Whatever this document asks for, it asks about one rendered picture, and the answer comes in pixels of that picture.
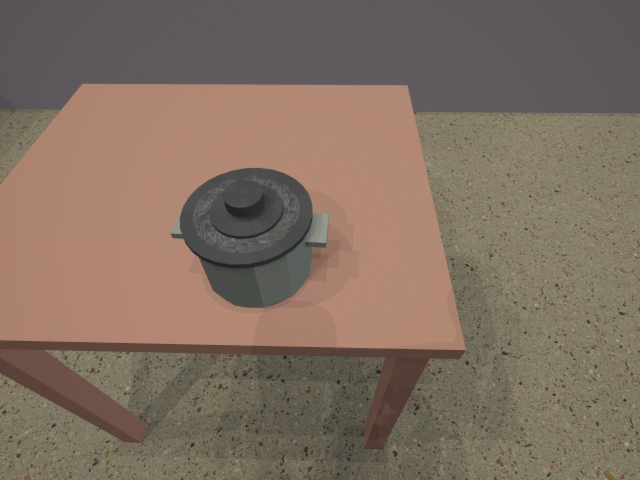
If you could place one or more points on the lid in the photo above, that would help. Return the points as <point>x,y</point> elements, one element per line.
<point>218,237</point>

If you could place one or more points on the pot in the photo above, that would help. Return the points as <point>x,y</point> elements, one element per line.
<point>269,284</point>

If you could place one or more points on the knob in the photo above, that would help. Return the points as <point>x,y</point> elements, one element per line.
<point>243,198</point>

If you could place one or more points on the table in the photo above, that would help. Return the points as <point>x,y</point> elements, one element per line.
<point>87,261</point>

